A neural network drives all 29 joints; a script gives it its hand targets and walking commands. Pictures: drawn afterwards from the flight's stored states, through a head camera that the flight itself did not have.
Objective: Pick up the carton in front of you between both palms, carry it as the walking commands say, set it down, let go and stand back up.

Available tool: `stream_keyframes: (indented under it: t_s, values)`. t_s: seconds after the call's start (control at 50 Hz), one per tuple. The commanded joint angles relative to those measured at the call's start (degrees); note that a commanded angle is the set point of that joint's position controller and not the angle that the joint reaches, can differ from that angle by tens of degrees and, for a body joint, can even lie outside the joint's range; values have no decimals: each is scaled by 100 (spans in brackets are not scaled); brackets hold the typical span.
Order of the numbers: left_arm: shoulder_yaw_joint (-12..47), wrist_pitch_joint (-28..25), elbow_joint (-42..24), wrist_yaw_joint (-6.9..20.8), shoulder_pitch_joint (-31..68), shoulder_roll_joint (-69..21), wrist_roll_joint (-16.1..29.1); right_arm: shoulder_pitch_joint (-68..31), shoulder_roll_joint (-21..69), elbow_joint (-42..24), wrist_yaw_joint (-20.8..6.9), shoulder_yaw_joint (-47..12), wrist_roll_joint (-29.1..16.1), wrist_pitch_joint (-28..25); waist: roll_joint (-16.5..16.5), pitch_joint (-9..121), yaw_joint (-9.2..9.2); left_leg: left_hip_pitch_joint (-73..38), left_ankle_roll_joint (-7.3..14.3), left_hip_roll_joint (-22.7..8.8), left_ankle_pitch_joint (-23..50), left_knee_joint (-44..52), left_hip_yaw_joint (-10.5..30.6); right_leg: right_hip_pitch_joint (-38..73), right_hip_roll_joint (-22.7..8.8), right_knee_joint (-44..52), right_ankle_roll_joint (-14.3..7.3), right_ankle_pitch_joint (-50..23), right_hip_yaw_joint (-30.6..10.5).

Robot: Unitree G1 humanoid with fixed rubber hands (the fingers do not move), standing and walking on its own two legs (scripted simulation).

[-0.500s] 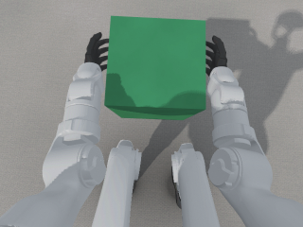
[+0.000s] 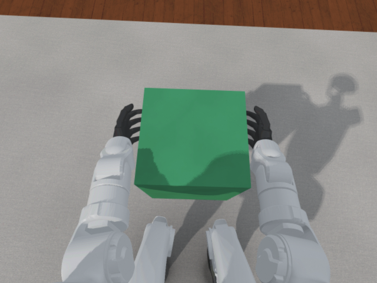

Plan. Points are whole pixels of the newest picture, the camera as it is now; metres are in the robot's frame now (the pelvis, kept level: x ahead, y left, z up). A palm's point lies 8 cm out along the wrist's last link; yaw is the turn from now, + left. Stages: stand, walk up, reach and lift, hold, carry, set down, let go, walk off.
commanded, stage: reach and lift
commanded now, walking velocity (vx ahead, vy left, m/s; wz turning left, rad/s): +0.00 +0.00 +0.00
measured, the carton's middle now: (191, 152) +0.42 +0.01 -0.11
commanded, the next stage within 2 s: hold in 1.80 s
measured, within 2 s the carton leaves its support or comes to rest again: neither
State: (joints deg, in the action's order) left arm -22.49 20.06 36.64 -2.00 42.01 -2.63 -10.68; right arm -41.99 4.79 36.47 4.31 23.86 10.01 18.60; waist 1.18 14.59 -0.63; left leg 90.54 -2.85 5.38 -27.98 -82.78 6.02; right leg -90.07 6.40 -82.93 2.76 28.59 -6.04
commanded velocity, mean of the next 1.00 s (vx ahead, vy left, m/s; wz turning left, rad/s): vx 0.00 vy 0.00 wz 0.00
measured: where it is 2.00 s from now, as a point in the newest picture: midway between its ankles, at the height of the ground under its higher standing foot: (186, 278)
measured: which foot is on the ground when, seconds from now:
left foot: down 0.00-1.00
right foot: down 0.00-1.00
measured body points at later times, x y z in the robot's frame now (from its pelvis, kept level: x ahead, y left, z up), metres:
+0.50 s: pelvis +0.06 +0.00 +0.14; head +0.11 +0.00 +0.58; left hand +0.39 +0.16 +0.11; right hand +0.39 -0.15 +0.11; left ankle +0.08 +0.13 -0.56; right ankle +0.07 -0.13 -0.56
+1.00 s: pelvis +0.06 +0.00 +0.18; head +0.02 +0.00 +0.63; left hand +0.36 +0.15 +0.20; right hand +0.36 -0.15 +0.20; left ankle +0.08 +0.13 -0.56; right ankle +0.07 -0.13 -0.56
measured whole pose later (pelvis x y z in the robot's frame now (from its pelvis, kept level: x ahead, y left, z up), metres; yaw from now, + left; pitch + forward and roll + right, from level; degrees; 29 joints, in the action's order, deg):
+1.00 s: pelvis +0.06 +0.00 +0.18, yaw +0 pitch -3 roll +0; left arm -17.0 35.2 23.0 0.7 17.2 -9.2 -16.6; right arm -17.9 9.4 23.6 -0.5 18.0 17.0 34.1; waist 0.3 1.7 -0.4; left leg 10.3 -0.8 2.5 -12.5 -26.0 7.7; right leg -10.1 2.8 -26.5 0.6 13.1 -8.5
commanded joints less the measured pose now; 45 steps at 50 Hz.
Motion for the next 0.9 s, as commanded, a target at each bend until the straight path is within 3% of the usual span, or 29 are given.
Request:
stream_keyframes:
  t_s: [0.0, 0.38, 0.64, 0.72, 0.88]
  values:
    - [3214, -111, 186, 1394, 3091, -6166, 807, -2980, 6199, 421, -1460, -3284, -706, -1, -120, 4049, -58, -3216, 119, 392, 1309, 1345, -677, 2710, 370, 1394, -76, -1142, 655]
    - [3633, -212, -238, 1357, 981, -6155, 657, -830, 6167, 6, -1467, -3729, -545, -56, -100, 2388, 1, -5892, 228, 179, 2307, 3715, -200, 5551, 88, 3769, -186, -2236, 166]
    - [4139, 615, -1158, 1441, -105, -6108, 836, 298, 6051, -894, -1649, -4216, -717, 790, -118, 996, 17, -7942, 196, 10, 3163, 5402, -114, 7601, -93, 5465, -167, -3130, 83]
    - [4218, 1004, -1488, 1470, -226, -6063, 879, 463, 6009, -1182, -1701, -4234, -743, 1172, -118, 420, 64, -8267, 187, -7, 2992, 5841, -125, 8042, -112, 5883, -172, -3000, 81]
    - [3514, 1378, -1236, 1590, 141, -5925, 589, 11, 5818, -954, -1868, -3575, -467, 1545, -95, -641, 12, -8221, 249, -63, 1715, 6187, -235, 7907, -151, 6232, -248, -1704, 173]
